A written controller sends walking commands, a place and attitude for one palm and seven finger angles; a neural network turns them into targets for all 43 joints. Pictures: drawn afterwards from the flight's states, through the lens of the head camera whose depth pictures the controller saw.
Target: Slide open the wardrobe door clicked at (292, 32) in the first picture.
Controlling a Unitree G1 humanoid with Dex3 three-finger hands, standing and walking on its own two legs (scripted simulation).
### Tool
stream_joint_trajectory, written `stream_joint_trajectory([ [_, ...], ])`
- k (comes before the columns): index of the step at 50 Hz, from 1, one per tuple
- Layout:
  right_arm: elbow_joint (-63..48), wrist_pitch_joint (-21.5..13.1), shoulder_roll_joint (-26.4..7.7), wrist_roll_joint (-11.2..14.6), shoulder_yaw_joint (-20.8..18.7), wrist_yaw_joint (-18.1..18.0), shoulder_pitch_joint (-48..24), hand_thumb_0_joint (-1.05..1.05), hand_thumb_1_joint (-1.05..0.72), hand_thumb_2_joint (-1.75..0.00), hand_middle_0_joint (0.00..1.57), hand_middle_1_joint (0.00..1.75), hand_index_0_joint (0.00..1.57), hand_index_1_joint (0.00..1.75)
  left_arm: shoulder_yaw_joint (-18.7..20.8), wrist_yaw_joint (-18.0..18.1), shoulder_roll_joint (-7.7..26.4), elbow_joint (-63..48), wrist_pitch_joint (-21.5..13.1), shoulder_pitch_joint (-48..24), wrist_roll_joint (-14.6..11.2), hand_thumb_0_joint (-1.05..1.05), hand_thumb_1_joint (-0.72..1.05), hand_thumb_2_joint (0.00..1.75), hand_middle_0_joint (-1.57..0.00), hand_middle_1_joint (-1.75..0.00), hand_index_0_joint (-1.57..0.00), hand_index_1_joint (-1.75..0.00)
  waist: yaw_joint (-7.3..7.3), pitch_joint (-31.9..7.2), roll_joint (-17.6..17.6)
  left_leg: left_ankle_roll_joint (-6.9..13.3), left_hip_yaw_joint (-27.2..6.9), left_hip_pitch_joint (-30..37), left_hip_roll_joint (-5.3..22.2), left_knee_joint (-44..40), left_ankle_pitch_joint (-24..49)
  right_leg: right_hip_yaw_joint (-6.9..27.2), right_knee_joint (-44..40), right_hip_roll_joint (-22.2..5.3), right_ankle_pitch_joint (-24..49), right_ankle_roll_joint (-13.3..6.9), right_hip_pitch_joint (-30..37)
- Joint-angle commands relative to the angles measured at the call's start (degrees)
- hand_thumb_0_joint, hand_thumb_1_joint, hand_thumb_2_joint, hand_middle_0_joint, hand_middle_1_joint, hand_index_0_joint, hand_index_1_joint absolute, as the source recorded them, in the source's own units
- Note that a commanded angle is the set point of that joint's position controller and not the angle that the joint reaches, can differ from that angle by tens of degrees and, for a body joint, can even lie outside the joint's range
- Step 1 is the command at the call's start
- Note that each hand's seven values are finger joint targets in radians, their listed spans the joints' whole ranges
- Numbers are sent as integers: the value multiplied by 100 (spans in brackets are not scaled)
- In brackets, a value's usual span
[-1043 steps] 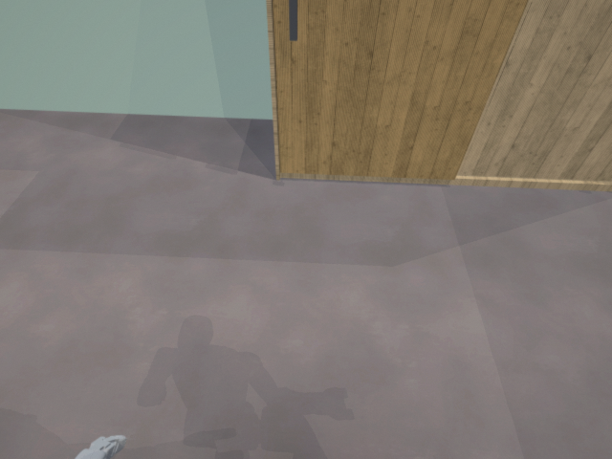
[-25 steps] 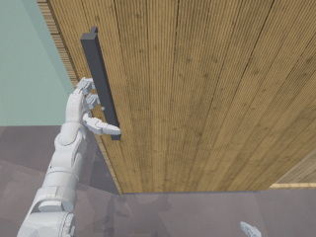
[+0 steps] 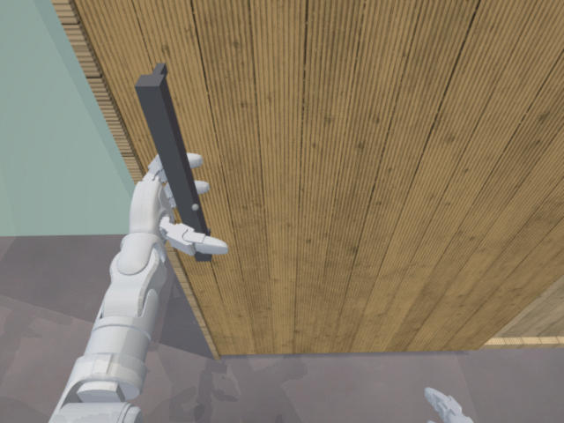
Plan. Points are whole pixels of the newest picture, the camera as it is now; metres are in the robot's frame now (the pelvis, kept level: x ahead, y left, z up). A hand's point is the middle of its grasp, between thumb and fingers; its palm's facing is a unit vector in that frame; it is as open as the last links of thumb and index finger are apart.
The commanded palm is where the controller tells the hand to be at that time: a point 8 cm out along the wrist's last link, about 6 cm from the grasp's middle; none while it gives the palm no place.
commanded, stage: slide the fingers in behind the handle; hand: left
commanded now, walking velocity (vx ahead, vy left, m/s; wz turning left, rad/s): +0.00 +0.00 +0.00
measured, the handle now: (186, 179) +0.43 +0.16 +0.13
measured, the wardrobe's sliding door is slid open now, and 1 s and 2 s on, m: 0.00 0.00 0.00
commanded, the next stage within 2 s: grip the handle and tug to test in 0.66 s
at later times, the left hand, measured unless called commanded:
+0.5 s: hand (195, 210) +0.37 +0.14 +0.12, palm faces +0.05 -1.00 -0.02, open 14.3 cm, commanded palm +0.34 +0.18 +0.12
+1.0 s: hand (193, 209) +0.37 +0.14 +0.12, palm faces +0.03 -1.00 +0.00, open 12.8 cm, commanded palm +0.34 +0.19 +0.12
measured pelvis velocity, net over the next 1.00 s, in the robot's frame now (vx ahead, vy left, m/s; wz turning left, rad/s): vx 0.00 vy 0.01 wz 0.01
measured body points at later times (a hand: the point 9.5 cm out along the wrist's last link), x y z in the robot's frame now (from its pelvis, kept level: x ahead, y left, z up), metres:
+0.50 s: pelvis +0.00 +0.00 +0.00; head +0.00 -0.01 +0.45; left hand +0.36 +0.19 +0.13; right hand +0.13 -0.24 -0.11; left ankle +0.02 +0.13 -0.72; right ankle -0.03 -0.12 -0.72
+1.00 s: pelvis +0.00 +0.01 +0.00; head +0.00 +0.00 +0.45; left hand +0.37 +0.20 +0.13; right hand +0.13 -0.23 -0.10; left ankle +0.02 +0.13 -0.72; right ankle -0.03 -0.12 -0.72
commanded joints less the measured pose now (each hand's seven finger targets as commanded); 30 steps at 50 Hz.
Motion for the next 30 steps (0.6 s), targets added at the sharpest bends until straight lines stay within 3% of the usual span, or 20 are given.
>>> stream_joint_trajectory([
  [1, -754, -258, -704, -1, -296, -33, -332, 0, -90, -90, 20, 30, 20, 30, -10, -65, 611, -1548, -358, -2021, -73, 0, -50, 30, -30, -120, -30, -120, -27, -1531, -220, 288, -62, 1369, -316, -254, 1549, -76, -442, 275, 2584, -56, 15],
  [6, -707, -227, -718, 14, -271, -77, -368, 0, -90, -90, 20, 30, 20, 30, -288, -56, 396, -1421, -173, -2376, -64, 0, -50, 30, -30, -120, -30, -120, -165, -1187, -323, 303, -116, 1295, -333, -322, 1075, -77, -588, 263, 2057, -39, -248],
  [7, -704, -228, -742, 3, -286, -81, -335, 0, -90, -90, 20, 30, 20, 30, -287, -37, 419, -1416, -178, -2348, -48, 0, -50, 30, -30, -120, -30, -120, -153, -1257, -450, 317, -133, 1315, -325, -304, 1125, -89, -581, 268, 2070, -42, -188],
  [9, -686, -237, -727, -2, -290, -87, -354, 0, -90, -90, 20, 30, 20, 30, -184, -19, 509, -1442, -195, -2365, -42, 0, -50, 30, -30, -120, -30, -120, -97, -1410, -277, 302, -129, 1363, -342, -309, 1141, -65, -561, 249, 2089, -55, -152],
  [11, -682, -248, -696, -8, -283, -80, -353, 0, -90, -90, 20, 30, 20, 30, -386, -23, 299, -1493, -223, -2392, -9, 0, -50, 30, -30, -120, -30, -120, -126, -1499, -200, 295, -132, 1462, -343, -288, 1235, -80, -528, 252, 2151, -61, -182],
  [12, -684, -253, -711, -19, -293, -69, -313, 0, -90, -90, 20, 30, 20, 30, -396, -20, 309, -1437, -238, -2325, 8, 0, -50, 30, -30, -120, -30, -120, -119, -1501, -278, 306, -144, 1444, -339, -274, 1281, -98, -525, 253, 2180, -61, -137],
  [14, -693, -262, -697, -11, -298, -53, -342, 0, -90, -90, 20, 30, 20, 30, -402, -24, 298, -1540, -280, -2229, 8, 0, -50, 30, -30, -120, -30, -120, -75, -1580, -110, 292, -141, 1509, -340, -270, 1367, -87, -495, 251, 2252, -78, -127],
  [17, -690, -274, -720, -21, -303, -47, -310, 0, -90, -90, 20, 30, 20, 30, -523, -10, 222, -1555, -324, -2291, 18, 0, -50, 30, -30, -120, -30, -120, -127, -1561, -366, 306, -180, 1504, -323, -269, 1356, -118, -503, 263, 2228, -66, -123],
  [18, -711, -288, -702, -18, -310, -40, -359, 0, -90, -90, 20, 30, 20, 30, -526, -17, 174, -1576, -329, -2237, -11, 0, -50, 30, -30, -120, -30, -120, -96, -1559, -301, 305, -162, 1507, -326, -278, 1348, -108, -501, 260, 2247, -62, -129],
  [20, -667, -270, -724, -18, -287, -57, -355, 0, -90, -90, 20, 30, 20, 30, -289, -11, 433, -1514, -319, -2318, -23, 0, -50, 30, -30, -120, -30, -120, -84, -1496, -276, 300, -142, 1441, -342, -302, 1276, -80, -538, 257, 2221, -65, -104],
  [22, -683, -263, -745, -24, -297, -63, -347, 0, -90, -90, 20, 30, 20, 30, -226, -15, 511, -1472, -335, -2145, -14, 0, -50, 30, -30, -120, -30, -120, -40, -1496, -449, 305, -150, 1381, -328, -317, 1312, -99, -536, 256, 2230, -69, 13],
  [23, -712, -269, -707, -8, -283, -60, -408, 0, -90, -90, 20, 30, 20, 30, -348, -37, 344, -1518, -326, -2189, -49, 0, -50, 30, -30, -120, -30, -120, -58, -1468, -287, 308, -117, 1426, -338, -327, 1293, -79, -547, 253, 2242, -61, -52],
  [27, -652, -245, -745, -22, -273, -79, -371, 0, -90, -90, 20, 30, 20, 30, -52, -37, 651, -1397, -317, -2200, -67, 0, -50, 30, -30, -120, -30, -120, -30, -1394, -330, 295, -142, 1356, -339, -350, 1251, -90, -583, 256, 2157, -80, 6],
  [30, -677, -249, -699, -3, -265, -79, -429, 0, -90, -90, 20, 30, 20, 30, -181, -50, 472, -1474, -291, -2223, -74, 0, -50, 30, -30, -120, -30, -120, -48, -1359, -146, 279, -130, 1436, -334, -354, 1286, -88, -568, 264, 2173, -88, -95],
])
